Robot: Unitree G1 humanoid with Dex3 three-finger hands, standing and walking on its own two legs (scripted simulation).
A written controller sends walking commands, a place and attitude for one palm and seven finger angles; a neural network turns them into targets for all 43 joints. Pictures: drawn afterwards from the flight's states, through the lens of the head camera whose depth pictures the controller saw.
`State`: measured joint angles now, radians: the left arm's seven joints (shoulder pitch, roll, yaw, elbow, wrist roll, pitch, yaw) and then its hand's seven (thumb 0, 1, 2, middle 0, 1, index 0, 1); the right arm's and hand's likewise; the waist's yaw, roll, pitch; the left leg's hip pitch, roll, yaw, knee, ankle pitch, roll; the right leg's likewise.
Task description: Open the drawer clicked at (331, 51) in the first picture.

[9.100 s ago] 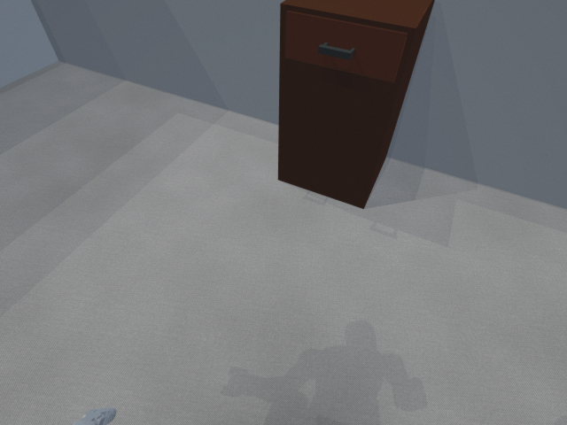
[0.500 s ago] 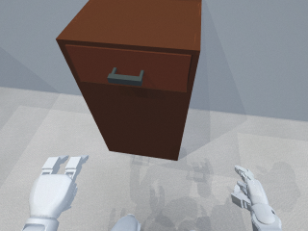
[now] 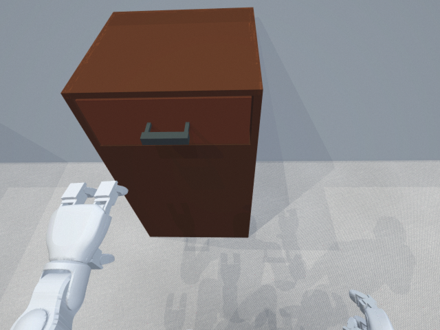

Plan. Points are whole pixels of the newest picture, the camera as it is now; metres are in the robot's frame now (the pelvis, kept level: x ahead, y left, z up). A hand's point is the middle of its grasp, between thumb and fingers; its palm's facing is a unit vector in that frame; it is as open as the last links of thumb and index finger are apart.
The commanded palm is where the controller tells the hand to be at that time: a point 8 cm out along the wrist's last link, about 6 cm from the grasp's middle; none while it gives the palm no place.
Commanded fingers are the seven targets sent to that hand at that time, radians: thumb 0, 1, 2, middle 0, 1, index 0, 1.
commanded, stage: raise the hand with hooked fingers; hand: left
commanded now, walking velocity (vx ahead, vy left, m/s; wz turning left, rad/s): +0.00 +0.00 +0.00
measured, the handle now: (166, 132) +0.55 +0.20 +0.00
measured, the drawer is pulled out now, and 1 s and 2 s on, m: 0.00 0.00 0.00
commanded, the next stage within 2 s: move the hooked fingers above the handle in 0.84 s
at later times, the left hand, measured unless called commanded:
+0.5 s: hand (85, 181) +0.32 +0.26 +0.11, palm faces +0.05 -0.05 -1.00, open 13.8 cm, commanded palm +0.29 +0.26 +0.17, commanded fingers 0.00 -0.50 0.30 -0.30 -1.20 -0.30 -1.20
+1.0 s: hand (102, 183) +0.32 +0.24 +0.11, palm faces +0.04 -0.06 -1.00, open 13.9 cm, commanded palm +0.30 +0.24 +0.16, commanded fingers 0.00 -0.50 0.30 -0.30 -1.20 -0.30 -1.20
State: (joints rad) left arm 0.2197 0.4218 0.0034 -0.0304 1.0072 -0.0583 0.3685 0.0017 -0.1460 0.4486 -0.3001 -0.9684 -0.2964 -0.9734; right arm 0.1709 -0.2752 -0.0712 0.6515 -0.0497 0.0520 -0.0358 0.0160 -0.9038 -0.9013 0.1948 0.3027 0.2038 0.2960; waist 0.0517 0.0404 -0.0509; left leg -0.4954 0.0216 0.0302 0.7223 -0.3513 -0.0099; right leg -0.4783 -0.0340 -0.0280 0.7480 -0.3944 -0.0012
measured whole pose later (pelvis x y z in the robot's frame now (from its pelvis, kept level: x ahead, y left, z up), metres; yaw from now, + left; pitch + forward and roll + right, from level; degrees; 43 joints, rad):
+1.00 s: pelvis +0.01 -0.01 +0.02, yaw +0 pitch +3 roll +1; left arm -0.10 0.45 -0.07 0.10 0.94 0.09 0.09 0.00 -0.49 0.30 -0.32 -1.20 -0.32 -1.20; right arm 0.12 -0.26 -0.02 0.66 0.02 0.10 -0.03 0.01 -0.90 -0.90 0.19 0.30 0.20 0.30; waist 0.07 0.08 -0.02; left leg -0.26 0.02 0.03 0.46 -0.24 -0.02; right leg -0.25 -0.03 -0.04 0.51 -0.30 -0.01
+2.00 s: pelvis +0.01 +0.00 +0.01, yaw -1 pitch +10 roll +0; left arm -0.62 0.43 -0.10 0.78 1.04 0.01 0.19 0.00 -0.49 0.30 -0.32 -1.20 -0.32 -1.20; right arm 0.27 -0.25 -0.06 0.70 0.02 0.09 -0.04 0.01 -0.90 -0.90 0.20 0.30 0.21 0.30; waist -0.03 0.04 -0.08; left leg -0.46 0.02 0.05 0.59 -0.29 0.00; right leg -0.45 -0.03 -0.01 0.61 -0.33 0.01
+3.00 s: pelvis +0.01 +0.01 +0.00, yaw -1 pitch +15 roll -1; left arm -0.85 0.42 -0.10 1.03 1.09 0.00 0.31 0.00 -0.49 0.30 -0.32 -1.20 -0.32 -1.20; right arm 0.31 -0.26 -0.08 0.73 0.00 0.07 -0.01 0.01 -0.90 -0.90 0.20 0.30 0.21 0.30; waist -0.10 0.04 -0.12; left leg -0.62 0.03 0.04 0.68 -0.33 0.01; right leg -0.59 -0.02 -0.02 0.66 -0.34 0.01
